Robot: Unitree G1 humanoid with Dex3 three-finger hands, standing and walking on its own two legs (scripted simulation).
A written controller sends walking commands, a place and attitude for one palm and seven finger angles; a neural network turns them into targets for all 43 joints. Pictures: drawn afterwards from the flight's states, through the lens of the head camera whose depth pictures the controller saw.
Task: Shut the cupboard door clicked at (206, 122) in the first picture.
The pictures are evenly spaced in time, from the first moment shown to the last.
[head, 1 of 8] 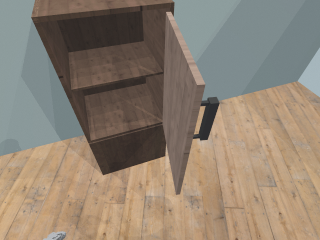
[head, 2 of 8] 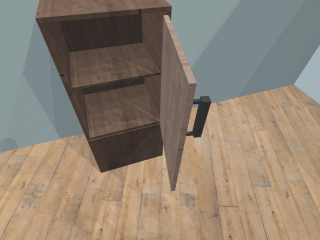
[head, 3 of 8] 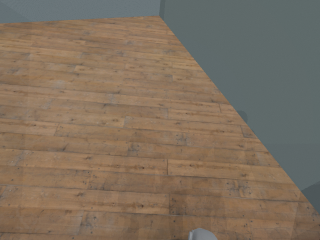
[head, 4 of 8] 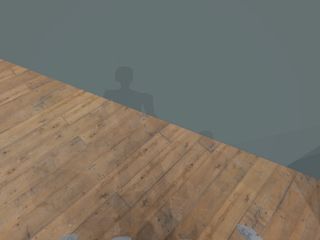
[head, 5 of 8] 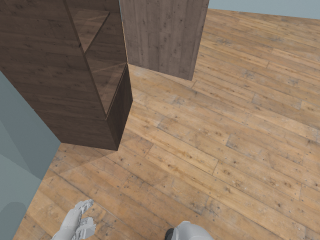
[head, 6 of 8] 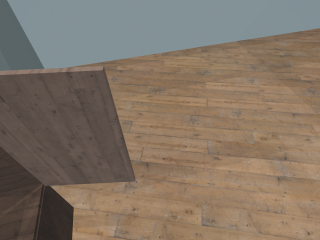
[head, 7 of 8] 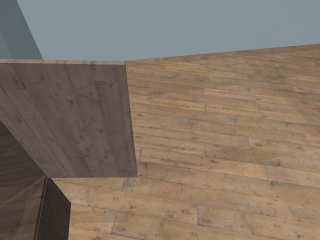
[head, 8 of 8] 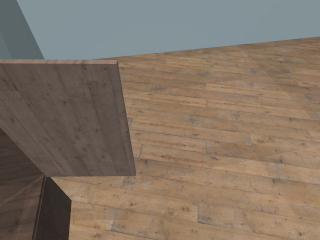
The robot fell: no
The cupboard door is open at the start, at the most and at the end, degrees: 78 78 78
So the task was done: no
